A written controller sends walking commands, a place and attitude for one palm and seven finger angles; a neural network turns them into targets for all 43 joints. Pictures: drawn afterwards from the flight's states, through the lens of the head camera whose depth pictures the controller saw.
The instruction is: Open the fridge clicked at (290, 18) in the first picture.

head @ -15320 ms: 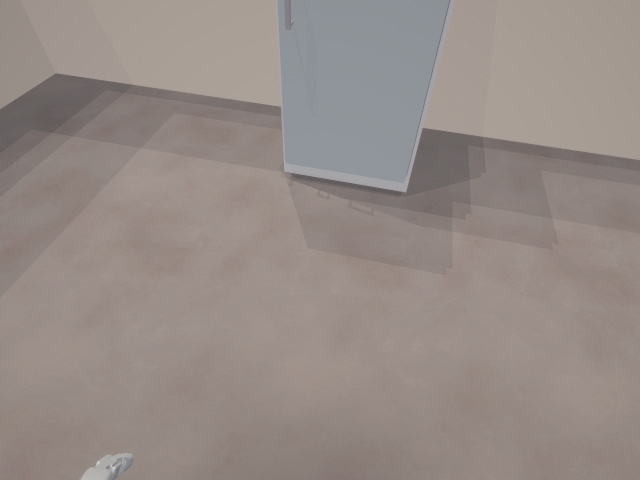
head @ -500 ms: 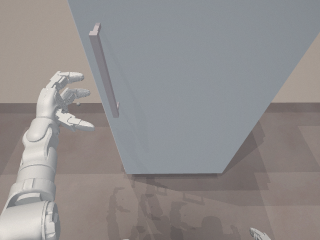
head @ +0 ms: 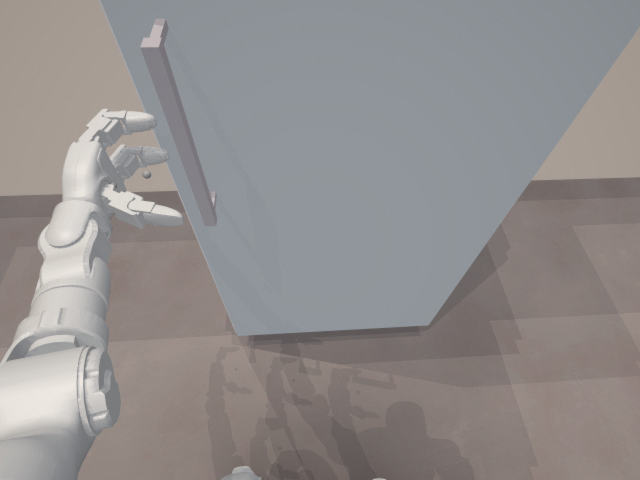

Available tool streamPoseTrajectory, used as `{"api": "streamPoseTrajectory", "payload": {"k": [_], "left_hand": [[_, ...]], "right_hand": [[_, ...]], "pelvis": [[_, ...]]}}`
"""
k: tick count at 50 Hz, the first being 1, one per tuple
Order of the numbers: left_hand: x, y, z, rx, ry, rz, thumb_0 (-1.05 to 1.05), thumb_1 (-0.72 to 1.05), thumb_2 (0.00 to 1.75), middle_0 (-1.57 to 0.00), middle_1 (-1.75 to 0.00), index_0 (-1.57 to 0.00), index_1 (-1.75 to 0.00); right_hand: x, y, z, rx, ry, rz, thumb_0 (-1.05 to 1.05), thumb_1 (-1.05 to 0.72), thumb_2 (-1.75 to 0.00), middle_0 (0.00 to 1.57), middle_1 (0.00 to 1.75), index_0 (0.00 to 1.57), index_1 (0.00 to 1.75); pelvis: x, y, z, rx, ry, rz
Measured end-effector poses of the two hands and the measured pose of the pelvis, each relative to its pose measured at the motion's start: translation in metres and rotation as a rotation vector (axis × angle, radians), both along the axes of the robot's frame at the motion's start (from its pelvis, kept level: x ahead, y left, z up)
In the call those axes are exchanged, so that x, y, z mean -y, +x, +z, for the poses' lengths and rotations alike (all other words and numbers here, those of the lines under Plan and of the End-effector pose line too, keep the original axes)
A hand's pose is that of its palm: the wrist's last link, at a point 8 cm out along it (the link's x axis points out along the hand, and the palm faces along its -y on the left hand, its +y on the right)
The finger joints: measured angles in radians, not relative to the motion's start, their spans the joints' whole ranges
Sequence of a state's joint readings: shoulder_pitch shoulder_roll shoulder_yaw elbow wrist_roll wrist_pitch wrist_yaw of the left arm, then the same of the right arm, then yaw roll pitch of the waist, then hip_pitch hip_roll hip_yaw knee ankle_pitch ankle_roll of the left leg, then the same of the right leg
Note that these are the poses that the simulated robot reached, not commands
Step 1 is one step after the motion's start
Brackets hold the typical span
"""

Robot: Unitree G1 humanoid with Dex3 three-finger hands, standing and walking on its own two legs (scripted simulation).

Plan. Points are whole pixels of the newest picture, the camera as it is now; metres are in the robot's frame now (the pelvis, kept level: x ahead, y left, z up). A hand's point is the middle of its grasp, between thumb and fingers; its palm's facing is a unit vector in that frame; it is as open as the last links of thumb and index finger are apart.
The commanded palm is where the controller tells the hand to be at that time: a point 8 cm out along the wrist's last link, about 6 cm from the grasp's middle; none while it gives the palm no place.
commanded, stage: move the hooked fingers beside the handle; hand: left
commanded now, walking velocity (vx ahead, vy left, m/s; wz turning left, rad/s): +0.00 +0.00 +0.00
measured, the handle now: (190, 143) +0.51 +0.16 +0.12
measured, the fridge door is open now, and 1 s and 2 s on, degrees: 0 0 0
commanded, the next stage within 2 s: feel for the door with the fingertips in 1.30 s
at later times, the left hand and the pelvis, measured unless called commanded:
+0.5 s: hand (135, 182) +0.44 +0.21 +0.12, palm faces +0.04 -1.00 +0.00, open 14.0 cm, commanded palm +0.41 +0.25 +0.12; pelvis +0.00 +0.00 +0.00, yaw +0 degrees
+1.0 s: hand (138, 185) +0.44 +0.21 +0.12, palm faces +0.00 -1.00 +0.01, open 14.0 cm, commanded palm +0.41 +0.26 +0.11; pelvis +0.00 +0.00 +0.00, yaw +1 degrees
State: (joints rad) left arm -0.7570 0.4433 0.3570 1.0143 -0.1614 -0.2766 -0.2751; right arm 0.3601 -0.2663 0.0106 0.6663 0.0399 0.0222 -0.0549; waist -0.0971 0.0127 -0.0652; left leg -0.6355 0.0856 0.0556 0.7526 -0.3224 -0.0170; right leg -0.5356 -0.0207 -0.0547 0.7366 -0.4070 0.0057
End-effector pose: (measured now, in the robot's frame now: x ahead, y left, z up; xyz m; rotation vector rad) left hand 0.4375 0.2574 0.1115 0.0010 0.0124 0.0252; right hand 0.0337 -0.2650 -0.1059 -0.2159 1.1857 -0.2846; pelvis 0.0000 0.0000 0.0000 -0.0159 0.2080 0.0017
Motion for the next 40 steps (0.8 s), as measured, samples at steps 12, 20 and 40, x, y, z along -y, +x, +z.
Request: {"api": "streamPoseTrajectory", "payload": {"k": [12, 20, 40], "left_hand": [[0.004, -0.008, 0.001, 0.024, -0.007, -0.003, -0.02, -0.50, 0.30, -0.31, -1.21, -0.31, -1.21], [-0.006, -0.017, -0.002, 0.004, 0.000, 0.022, -0.02, -0.50, 0.30, -0.31, -1.20, -0.31, -1.20], [-0.007, -0.021, 0.000, 0.044, 0.004, 0.033, -0.02, -0.50, 0.30, -0.30, -1.20, -0.30, -1.20]], "right_hand": [[-0.005, 0.002, 0.000, 0.014, 0.019, -0.011, 0.01, -0.90, -0.90, 0.20, 0.30, 0.20, 0.30], [-0.005, 0.020, 0.004, 0.067, 0.013, 0.016, 0.01, -0.90, -0.90, 0.20, 0.30, 0.20, 0.30], [-0.005, 0.020, 0.004, 0.079, 0.006, 0.030, 0.01, -0.90, -0.90, 0.20, 0.30, 0.20, 0.30]], "pelvis": [[-0.001, 0.002, 0.000, 0.006, -0.002, -0.008], [0.000, -0.001, 0.000, 0.018, -0.004, 0.000], [-0.001, -0.005, -0.001, 0.017, -0.005, 0.000]]}}
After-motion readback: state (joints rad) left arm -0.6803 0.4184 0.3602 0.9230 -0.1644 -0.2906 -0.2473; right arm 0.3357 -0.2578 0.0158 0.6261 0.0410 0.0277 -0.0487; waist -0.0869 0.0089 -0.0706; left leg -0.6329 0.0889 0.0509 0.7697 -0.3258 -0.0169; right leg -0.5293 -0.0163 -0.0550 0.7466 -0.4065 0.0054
